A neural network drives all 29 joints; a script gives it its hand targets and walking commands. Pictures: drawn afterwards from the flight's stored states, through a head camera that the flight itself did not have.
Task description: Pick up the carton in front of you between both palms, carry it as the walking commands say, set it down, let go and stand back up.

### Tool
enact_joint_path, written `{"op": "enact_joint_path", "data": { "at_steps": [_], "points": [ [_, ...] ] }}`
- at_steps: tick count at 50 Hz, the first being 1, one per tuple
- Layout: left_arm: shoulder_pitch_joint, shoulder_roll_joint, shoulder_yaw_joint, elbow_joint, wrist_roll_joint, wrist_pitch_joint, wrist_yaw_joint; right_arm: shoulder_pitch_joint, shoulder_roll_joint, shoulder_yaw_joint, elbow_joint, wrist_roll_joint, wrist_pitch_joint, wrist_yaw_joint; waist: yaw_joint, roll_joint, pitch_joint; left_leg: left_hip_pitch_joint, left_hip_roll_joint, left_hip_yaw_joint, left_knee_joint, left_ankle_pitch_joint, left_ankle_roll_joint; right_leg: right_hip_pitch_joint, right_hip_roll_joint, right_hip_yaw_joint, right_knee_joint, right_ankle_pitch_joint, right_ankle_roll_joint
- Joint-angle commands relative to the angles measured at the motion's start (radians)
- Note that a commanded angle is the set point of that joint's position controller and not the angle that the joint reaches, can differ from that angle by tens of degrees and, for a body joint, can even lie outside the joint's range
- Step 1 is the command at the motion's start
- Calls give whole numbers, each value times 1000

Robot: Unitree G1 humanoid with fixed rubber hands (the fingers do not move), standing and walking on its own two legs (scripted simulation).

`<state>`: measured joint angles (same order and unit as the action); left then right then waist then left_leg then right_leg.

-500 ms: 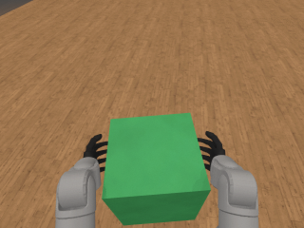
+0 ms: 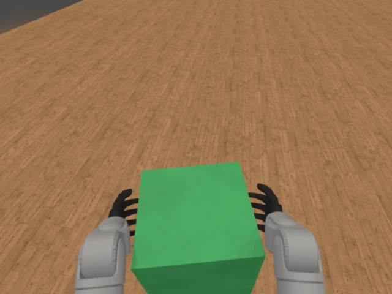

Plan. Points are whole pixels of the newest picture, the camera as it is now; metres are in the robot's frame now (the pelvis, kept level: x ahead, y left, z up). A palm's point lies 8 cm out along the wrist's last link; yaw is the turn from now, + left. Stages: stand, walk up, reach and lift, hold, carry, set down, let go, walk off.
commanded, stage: carry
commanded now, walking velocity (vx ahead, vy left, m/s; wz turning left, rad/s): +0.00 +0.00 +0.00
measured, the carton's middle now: (197, 237) +0.28 +0.00 -0.02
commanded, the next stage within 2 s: hold in 1.12 s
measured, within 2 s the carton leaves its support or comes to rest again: neither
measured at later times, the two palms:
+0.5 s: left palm (116, 239) +0.25 +0.16 +0.04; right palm (268, 234) +0.25 -0.14 +0.04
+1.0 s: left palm (111, 248) +0.23 +0.16 +0.04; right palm (269, 242) +0.23 -0.13 +0.05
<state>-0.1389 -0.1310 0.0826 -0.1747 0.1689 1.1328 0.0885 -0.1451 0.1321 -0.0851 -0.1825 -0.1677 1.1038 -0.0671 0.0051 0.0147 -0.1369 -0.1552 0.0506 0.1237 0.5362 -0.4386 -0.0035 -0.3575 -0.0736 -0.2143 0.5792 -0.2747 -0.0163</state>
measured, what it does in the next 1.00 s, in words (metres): shifts its weight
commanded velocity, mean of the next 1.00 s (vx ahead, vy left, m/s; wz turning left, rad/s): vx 0.00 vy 0.00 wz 0.00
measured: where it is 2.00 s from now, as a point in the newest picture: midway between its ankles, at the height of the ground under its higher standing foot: outside the picture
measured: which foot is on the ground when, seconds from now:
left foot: down 0.00-1.00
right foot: down 0.00-1.00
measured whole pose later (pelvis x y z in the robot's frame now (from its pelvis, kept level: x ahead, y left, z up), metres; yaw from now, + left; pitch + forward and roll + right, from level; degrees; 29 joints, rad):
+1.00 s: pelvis -0.05 +0.01 +0.00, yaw +0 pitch +2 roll +0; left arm -0.21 -0.14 0.15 0.17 0.24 0.76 0.04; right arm -0.21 0.14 -0.16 0.17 -0.24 0.72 -0.03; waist 0.00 0.01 -0.10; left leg -0.20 0.02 0.13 0.53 -0.36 0.03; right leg -0.37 -0.10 -0.21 0.51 -0.15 -0.01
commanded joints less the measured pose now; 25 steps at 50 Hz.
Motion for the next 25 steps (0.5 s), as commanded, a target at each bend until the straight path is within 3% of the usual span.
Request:
{"op": "enact_joint_path", "data": {
  "at_steps": [1, 9, 19, 25],
  "points": [
    [-470, -941, -687, -79, -395, -86, -282, -388, 956, 664, -16, 372, -50, 265, -5, 17, -228, 7, 124, -64, -29, 722, 7, 204, -95, 96, 5, 495, -8],
    [-421, -860, -589, 33, -297, -217, -277, -357, 880, 576, 92, 278, -184, 259, -3, 0, -193, -29, 115, -69, -66, 556, 16, 203, -108, 107, -34, 445, -3],
    [-529, -855, -406, 292, -158, -437, -287, -463, 877, 389, 356, 134, -402, 265, -5, -5, -144, -87, 106, -88, -127, 334, 27, 185, -107, 120, -99, 281, 1],
    [-574, -922, -402, 349, -148, -506, -302, -507, 948, 387, 416, 125, -470, 280, -5, -6, -175, -85, 100, -93, -122, 310, 31, 203, -109, 122, -105, 274, 0]
  ]
}}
